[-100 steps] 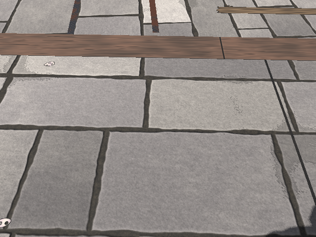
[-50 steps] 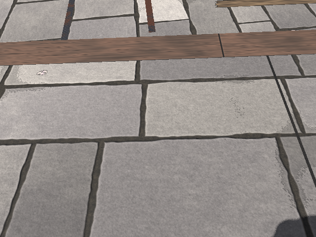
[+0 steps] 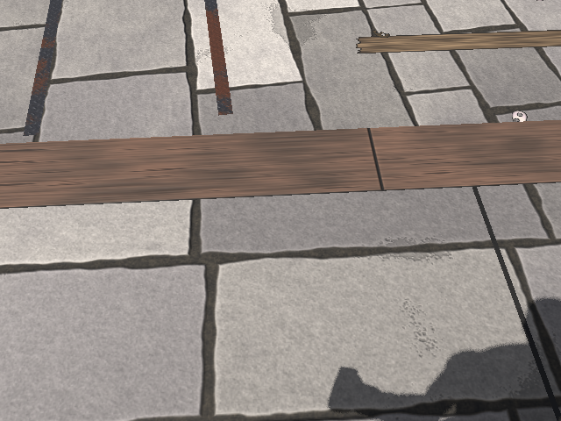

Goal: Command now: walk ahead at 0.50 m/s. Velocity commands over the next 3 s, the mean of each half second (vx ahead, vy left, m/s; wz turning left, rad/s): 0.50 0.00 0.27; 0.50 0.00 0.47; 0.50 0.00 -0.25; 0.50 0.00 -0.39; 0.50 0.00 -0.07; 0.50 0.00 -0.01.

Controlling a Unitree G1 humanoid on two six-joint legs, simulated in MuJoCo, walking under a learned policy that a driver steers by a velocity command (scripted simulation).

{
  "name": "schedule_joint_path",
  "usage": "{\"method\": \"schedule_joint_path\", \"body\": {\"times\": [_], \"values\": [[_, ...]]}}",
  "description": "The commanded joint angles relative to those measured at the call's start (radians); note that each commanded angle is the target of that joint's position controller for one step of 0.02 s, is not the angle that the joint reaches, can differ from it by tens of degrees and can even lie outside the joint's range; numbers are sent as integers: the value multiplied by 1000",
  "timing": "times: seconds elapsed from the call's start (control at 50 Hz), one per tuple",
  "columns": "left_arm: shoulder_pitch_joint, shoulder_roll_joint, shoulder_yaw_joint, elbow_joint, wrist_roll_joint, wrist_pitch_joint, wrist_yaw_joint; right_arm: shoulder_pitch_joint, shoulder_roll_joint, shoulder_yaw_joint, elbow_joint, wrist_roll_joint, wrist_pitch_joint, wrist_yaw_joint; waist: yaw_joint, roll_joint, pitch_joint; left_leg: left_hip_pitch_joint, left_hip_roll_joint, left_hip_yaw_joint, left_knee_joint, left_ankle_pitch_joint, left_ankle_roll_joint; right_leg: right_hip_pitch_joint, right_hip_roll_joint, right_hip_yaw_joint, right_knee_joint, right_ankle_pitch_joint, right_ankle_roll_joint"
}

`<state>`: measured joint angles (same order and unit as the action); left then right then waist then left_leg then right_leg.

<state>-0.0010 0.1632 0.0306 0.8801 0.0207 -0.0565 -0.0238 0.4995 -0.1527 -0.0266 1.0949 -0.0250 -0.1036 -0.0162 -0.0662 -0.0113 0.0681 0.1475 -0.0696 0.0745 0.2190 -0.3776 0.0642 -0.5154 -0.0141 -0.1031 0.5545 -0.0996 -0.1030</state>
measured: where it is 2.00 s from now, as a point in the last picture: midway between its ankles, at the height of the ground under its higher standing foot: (195, 211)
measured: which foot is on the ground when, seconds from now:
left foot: down 0.00-0.02, up 0.04-0.58, down 0.60-1.00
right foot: up 0.00-0.00, down 0.02-0.62, up 0.64-1.00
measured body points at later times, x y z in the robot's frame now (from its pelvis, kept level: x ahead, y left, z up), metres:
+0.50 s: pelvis +0.26 -0.01 +0.01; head +0.30 -0.01 +0.46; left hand +0.16 +0.20 -0.14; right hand +0.45 -0.20 -0.13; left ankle +0.41 +0.12 -0.69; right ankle +0.15 -0.08 -0.73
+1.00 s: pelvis +0.52 +0.07 +0.01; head +0.54 +0.11 +0.46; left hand +0.59 +0.36 -0.11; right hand +0.60 -0.18 -0.11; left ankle +0.41 +0.08 -0.73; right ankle +0.74 -0.01 -0.67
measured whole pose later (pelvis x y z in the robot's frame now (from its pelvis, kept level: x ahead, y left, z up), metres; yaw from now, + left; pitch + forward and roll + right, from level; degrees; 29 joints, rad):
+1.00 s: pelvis +0.52 +0.07 +0.01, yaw +25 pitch +1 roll +0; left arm 0.07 0.24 0.04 0.79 0.04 -0.02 -0.03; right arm 0.42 -0.23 -0.06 0.95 0.00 -0.07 0.00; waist -0.06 -0.05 0.04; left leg 0.03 -0.15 -0.09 0.21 -0.25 0.14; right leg -0.67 -0.11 -0.01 0.77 -0.03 0.02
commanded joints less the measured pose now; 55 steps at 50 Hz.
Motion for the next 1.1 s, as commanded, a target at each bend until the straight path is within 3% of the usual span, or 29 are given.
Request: {"method": "schedule_joint_path", "body": {"times": [0.02, 0.04, 0.06, 0.08, 0.1, 0.12, 0.16, 0.2, 0.26, 0.38, 0.46, 0.52, 0.56, 0.58, 0.6, 0.62, 0.64, 0.66, 0.68, 0.7, 0.74, 0.76, 0.82, 0.92, 1.0, 1.06, 1.1], "values": [[322, 130, 51, 57, 9, -28, 23, -5, -163, -30, -27, 3, 1, -6, 192, 75, -139, -76, 244, -41, 423, 1038, 80, 359, 53, -10, -104, -6, -64], [493, 209, 74, 92, 36, -33, 33, -6, -129, -19, -57, 16, 0, -2, 242, -8, -259, -289, 193, -11, 715, 688, 65, 619, -153, 210, -107, -80, -114], [517, 284, 94, 96, 41, -27, 24, 126, -33, -7, -64, 54, 4, 12, 172, -234, -359, -654, -12, 3, 1089, -113, 25, 857, -426, 720, -218, -120, -270], [420, 234, 85, 84, 3, -16, 14, 39, -127, -30, -65, 26, 10, 8, 150, -59, -285, -742, 41, -136, 1147, -84, 45, 762, -371, 734, -284, -219, -230], [311, 176, 67, 64, -5, -18, 11, -49, -125, -33, -96, 22, 8, 12, 116, -28, -138, -765, 84, -137, 1106, 12, 47, 605, -348, 564, -316, -213, -189], [266, 123, 53, 61, 0, -28, 8, -86, -108, -31, -100, 21, 7, 13, 94, 17, -71, -732, 116, -136, 1053, 70, 46, 490, -309, 460, -356, -119, -153], [277, 65, 33, 88, -1, -43, 20, -67, -73, -31, -91, -2, 33, 23, 46, -16, -33, -646, 148, -135, 970, 108, 32, 368, -240, 294, -395, -21, -85], [334, 79, 32, 111, -4, -59, 27, -67, -59, -34, -93, -7, 55, 33, 34, -30, -25, -638, 147, -125, 944, 129, 22, 350, -223, 221, -411, 71, -65], [383, 114, 36, 119, -5, -68, 31, -169, -64, -37, -131, -4, 73, 44, 39, -39, 6, -749, 162, -109, 896, 222, 11, 376, -210, 124, -431, 147, -32], [460, 106, 24, 128, -6, -68, 43, -394, -57, -24, -214, 5, 69, 57, 82, -50, 41, -818, 144, -29, 625, 392, -1, 453, -180, -25, -419, 334, 10], [526, 123, 25, 152, -4, -59, 58, -502, -52, -14, -266, 0, 67, 61, 110, -54, 55, -797, 114, 54, 458, 370, 27, 569, -215, -80, -376, 474, 5], [512, 155, 32, 153, -1, -48, 72, -463, -75, -25, -269, -5, 68, 58, 72, -83, 13, -695, 50, 102, 416, 254, 81, 644, -240, -129, -242, 821, 10], [479, 184, 42, 141, 5, -34, 77, -335, -107, -43, -236, -8, 67, 52, 11, -110, -62, -557, -8, 117, 401, 154, 132, 656, -253, -147, -35, 985, 3], [463, 197, 47, 129, 5, -27, 72, -236, -133, -57, -207, -12, 63, 49, -30, -107, -118, -435, -30, 102, 352, 135, 160, 617, -255, -146, 134, 926, -4], [427, 205, 51, 105, -1, -26, 62, -105, -180, -80, -172, -24, 58, 41, -105, -54, -178, -230, 7, 10, 249, 145, 203, 467, -232, -158, 392, 707, 17], [440, 113, 34, 54, -7, -28, 47, -85, -280, -107, -177, -28, 57, 30, -65, 127, -254, 25, 288, -381, 231, 142, 298, 128, -111, -149, 736, -80, 54], [389, 135, 41, -15, -17, -37, 33, -91, -324, -116, -193, -5, 70, 35, -42, 167, -306, 138, 425, -837, 79, 151, 422, -153, 64, 47, 952, -444, 77], [285, 156, 42, -39, -7, -49, 26, -134, -293, -107, -186, 11, 75, 29, -30, 47, -162, 43, 398, -676, 43, 147, 373, -261, -26, 137, 909, -330, 67], [273, 157, 40, -48, -14, -61, 23, -182, -242, -94, -191, 17, 73, 25, 4, 6, -80, -87, 366, -572, 16, 220, 325, -232, -58, 130, 821, -246, 69], [291, 152, 41, -33, -10, -58, 27, -227, -205, -83, -199, 15, 67, 23, 55, -53, -35, -188, 310, -480, 2, 335, 274, -170, -87, 129, 732, -213, 77], [326, 134, 38, -30, 24, -18, 23, -248, -178, -68, -207, 27, 46, 14, 100, -24, -43, -288, 231, -361, -5, 488, 236, -61, -110, 130, 634, -202, 111], [320, 130, 39, -38, 30, -1, 18, -229, -187, -68, -204, 31, 35, 14, 104, -12, -51, -297, 211, -340, -2, 557, 233, -52, -107, 119, 609, -201, 124], [232, 127, 36, -81, 27, 21, 8, -160, -225, -74, -196, 30, 26, 15, 85, 28, -44, -298, 171, -297, -9, 634, 199, -104, -105, 89, 502, -105, 151], [57, 132, 28, -141, 20, 25, -2, -32, -200, -59, -175, 27, 27, 15, 9, 73, -31, -167, 164, -282, -13, 716, 118, -194, -90, 68, 298, 65, 136], [-63, 127, 13, -184, 12, 16, -9, 20, -202, -50, -164, 17, 25, 5, -29, 81, -7, -61, 188, -285, -5, 757, 114, -207, -54, 46, 146, 101, 107], [-84, 137, 7, -202, 3, 5, -11, 13, -217, -46, -159, 3, 20, -3, -19, 91, 9, 1, 226, -253, 4, 846, 111, -151, -26, 24, 42, 66, 56], [21, 160, 16, -173, -2, -1, -3, -33, -233, -46, -162, -5, 12, -8, 42, 108, -26, -5, 235, -207, 84, 1091, 85, 16, 25, 9, -1, -10, 9]]}}
Next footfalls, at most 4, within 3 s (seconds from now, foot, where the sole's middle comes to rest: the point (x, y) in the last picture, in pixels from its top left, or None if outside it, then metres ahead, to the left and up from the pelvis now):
0.02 right None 0.19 -0.08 -0.77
0.60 left None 0.45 0.09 -0.77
1.16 right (238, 281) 0.81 0.09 -0.77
1.70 left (153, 219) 1.03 0.33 -0.77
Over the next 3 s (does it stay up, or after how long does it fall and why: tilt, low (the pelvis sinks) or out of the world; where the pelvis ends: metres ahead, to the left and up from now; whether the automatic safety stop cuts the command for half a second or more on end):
stays up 1.58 0.28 -0.11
